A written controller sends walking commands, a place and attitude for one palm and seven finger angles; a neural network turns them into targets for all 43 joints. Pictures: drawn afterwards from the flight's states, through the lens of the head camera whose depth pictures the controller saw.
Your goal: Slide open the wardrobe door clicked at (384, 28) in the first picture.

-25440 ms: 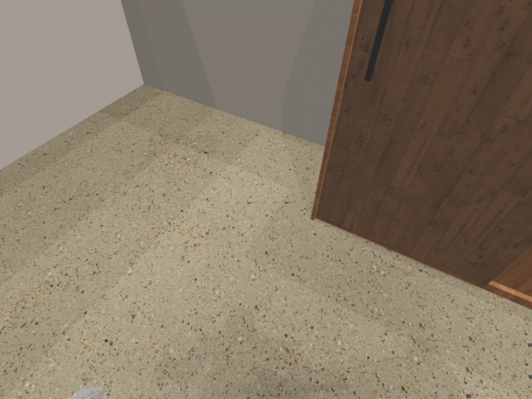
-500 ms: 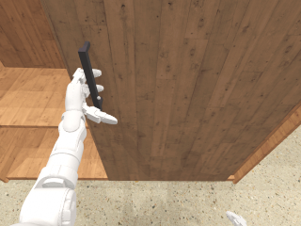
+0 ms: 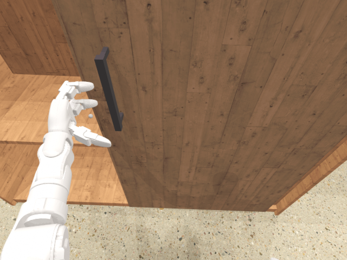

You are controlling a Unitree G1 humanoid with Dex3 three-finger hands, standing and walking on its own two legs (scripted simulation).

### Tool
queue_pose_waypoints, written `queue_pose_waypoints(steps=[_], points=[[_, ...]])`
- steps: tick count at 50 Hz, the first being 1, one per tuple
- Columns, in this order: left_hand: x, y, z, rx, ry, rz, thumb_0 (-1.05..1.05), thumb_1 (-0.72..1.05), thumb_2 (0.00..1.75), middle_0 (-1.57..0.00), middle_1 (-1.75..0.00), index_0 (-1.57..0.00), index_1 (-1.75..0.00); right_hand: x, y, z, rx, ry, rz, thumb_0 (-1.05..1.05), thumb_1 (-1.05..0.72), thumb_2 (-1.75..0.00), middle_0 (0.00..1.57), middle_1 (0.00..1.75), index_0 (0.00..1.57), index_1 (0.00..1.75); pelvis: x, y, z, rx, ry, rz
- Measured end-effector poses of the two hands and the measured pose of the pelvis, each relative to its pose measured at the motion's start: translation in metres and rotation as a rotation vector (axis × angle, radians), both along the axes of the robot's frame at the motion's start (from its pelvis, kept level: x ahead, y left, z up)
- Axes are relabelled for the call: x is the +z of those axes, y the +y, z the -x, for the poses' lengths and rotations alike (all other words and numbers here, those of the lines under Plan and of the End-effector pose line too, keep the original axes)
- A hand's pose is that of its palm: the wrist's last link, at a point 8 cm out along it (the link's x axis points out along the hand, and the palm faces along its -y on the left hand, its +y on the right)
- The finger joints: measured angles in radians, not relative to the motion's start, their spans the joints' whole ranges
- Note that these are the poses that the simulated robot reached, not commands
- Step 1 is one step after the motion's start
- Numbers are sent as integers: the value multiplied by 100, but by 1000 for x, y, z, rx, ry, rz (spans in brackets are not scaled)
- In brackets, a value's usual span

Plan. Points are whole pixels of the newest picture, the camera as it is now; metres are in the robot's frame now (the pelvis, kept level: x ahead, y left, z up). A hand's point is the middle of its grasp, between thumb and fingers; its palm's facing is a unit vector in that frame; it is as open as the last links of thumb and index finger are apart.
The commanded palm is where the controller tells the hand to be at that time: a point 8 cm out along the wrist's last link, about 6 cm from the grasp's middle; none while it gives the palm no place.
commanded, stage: slip the hand off the handle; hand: left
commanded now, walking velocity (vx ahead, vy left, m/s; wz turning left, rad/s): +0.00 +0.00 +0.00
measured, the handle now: (112, 93) +0.46 +0.17 +0.14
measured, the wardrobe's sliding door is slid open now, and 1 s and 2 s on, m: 0.66 0.66 0.66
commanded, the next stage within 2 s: draw the hand back to the body in 0.58 s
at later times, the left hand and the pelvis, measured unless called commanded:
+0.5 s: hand (72, 155) +0.30 +0.22 +0.11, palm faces +0.20 -0.97 -0.11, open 14.7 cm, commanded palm +0.26 +0.26 +0.12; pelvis +0.00 -0.02 +0.00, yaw +1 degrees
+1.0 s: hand (60, 168) +0.25 +0.22 +0.15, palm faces +0.05 -1.00 -0.03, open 14.7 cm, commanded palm +0.21 +0.26 +0.14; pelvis +0.00 -0.02 +0.01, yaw +1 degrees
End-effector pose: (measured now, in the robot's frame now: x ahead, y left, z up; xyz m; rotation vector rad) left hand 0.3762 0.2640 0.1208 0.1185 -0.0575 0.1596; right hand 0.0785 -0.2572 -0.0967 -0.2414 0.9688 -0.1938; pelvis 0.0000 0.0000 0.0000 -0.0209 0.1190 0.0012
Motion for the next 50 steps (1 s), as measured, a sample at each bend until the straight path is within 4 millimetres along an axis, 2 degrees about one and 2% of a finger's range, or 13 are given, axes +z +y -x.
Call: queue_pose_waypoints(steps=[7, 17, 22, 27, 34, 36, 39, 42, 45, 50], points=[[-6, -10, 31, -8, -12, 5, -2, -54, 20, -27, -116, -26, -116, 3, -1, -11, -3, -54, -25, 1, -91, -90, 20, 30, 21, 30, 1, -4, -4, -17, -19, -6], [-2, 5, 82, 51, -28, -6, -2, -55, 20, -26, -115, -25, -115, 18, 1, -59, 69, -202, -18, 1, -91, -90, 20, 30, 21, 30, 2, -13, 0, 1, -51, -8], [-2, 8, 101, 41, -19, 0, -2, -55, 20, -25, -115, -25, -115, 28, 4, -82, 112, -280, -15, 1, -91, -90, 20, 30, 21, 30, 2, -16, 2, 16, -64, -7], [-3, 4, 116, 32, -15, 4, -2, -55, 20, -25, -115, -25, -115, 35, 9, -96, 143, -335, -19, 1, -91, -90, 20, 30, 21, 30, 3, -17, 2, 22, -72, -9], [-3, -2, 135, 27, -18, -7, -2, -55, 20, -25, -115, -25, -115, 35, 17, -99, 166, -360, -35, 1, -91, -90, 20, 30, 21, 30, 2, -18, 2, 26, -84, -10], [-3, -3, 136, 30, -17, -9, -2, -55, 20, -25, -115, -25, -115, 33, 18, -97, 172, -352, -36, 1, -91, -90, 20, 30, 21, 30, 2, -18, 3, 31, -86, -10], [-4, -5, 132, -57, -4, 66, -2, -55, 20, -25, -115, -25, -115, 31, 19, -93, 170, -343, -31, 1, -90, -90, 20, 30, 21, 30, 3, -18, 3, 35, -100, -9], [5, -5, 129, -140, 9, 76, -2, -55, 20, -25, -115, -25, -115, 33, 19, -90, 152, -360, -29, 1, -90, -90, 20, 30, 21, 30, 5, -18, 1, 28, -112, -10], [17, -2, 131, -151, -15, 75, -2, -55, 20, -25, -115, -25, -115, 37, 18, -88, 139, -392, -40, 1, -90, -90, 20, 30, 21, 30, 7, -17, -1, 19, -117, -13], [24, 4, 149, -115, -22, 80, -2, -55, 20, -25, -115, -25, -115, 43, 16, -89, 142, -426, -51, 1, -90, -90, 20, 30, 21, 30, 8, -16, -3, 12, -121, -15]])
